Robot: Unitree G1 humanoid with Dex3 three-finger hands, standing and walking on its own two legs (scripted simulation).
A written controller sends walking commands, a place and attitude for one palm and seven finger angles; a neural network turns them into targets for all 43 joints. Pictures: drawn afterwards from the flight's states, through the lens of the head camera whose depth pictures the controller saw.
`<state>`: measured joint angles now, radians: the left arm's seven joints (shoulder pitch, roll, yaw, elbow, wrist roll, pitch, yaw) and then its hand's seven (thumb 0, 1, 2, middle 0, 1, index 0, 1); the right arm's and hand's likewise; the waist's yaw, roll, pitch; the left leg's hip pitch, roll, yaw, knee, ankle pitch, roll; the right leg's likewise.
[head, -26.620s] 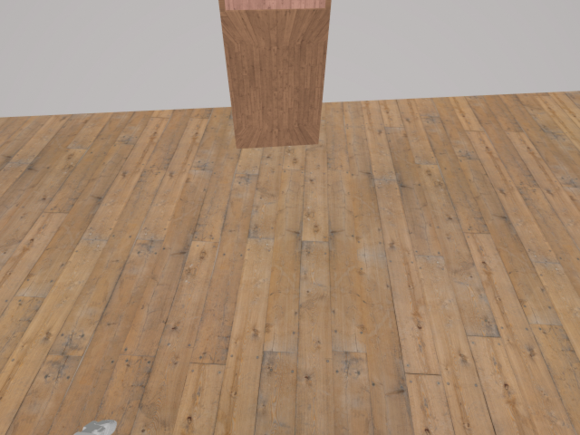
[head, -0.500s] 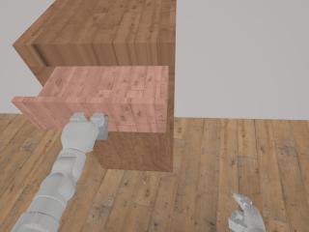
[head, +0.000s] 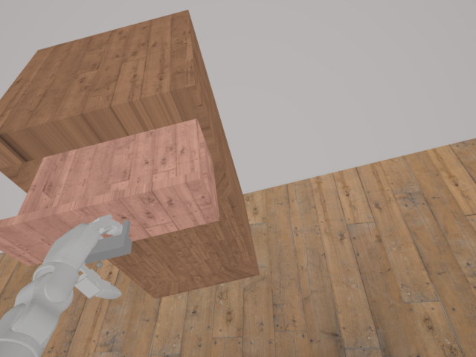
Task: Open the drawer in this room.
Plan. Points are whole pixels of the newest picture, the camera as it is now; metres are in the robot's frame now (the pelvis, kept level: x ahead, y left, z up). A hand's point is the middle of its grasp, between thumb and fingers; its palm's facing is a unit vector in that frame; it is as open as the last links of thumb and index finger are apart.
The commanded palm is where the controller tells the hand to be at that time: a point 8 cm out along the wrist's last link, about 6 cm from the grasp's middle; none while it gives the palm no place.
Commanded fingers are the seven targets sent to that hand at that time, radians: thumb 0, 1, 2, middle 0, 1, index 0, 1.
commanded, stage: relax the arm and regain balance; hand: left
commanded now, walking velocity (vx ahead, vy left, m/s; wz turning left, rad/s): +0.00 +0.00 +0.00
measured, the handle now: (102, 239) +0.34 +0.26 +0.03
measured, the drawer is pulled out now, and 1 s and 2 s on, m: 0.17 0.22 0.22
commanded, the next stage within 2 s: stand and wait in 0.90 s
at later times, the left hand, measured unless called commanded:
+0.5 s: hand (94, 282) +0.26 +0.25 +0.04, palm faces -0.27 -0.39 -0.88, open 13.5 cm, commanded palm none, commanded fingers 0.00 -0.50 0.30 -0.15 -0.30 -0.15 -0.30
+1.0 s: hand (93, 288) +0.25 +0.24 +0.04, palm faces -0.28 -0.40 -0.87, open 13.6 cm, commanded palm none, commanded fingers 0.00 -0.50 0.30 -0.15 -0.30 -0.15 -0.30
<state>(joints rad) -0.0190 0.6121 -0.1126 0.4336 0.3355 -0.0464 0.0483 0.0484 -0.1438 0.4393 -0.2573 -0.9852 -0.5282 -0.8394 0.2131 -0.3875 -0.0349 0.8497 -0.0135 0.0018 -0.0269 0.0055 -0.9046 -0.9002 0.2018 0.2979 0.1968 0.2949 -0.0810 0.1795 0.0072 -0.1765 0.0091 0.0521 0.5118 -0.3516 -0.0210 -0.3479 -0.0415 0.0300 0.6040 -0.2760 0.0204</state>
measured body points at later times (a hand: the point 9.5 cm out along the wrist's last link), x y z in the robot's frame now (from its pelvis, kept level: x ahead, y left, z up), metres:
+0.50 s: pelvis -0.05 -0.02 +0.01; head -0.08 -0.08 +0.45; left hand +0.26 +0.26 +0.09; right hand -0.10 -0.33 -0.16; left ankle -0.05 +0.13 -0.73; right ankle +0.02 -0.13 -0.73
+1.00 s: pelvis -0.05 -0.02 +0.01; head -0.08 -0.08 +0.45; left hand +0.26 +0.26 +0.09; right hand -0.08 -0.32 -0.17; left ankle -0.05 +0.13 -0.73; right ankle +0.02 -0.13 -0.73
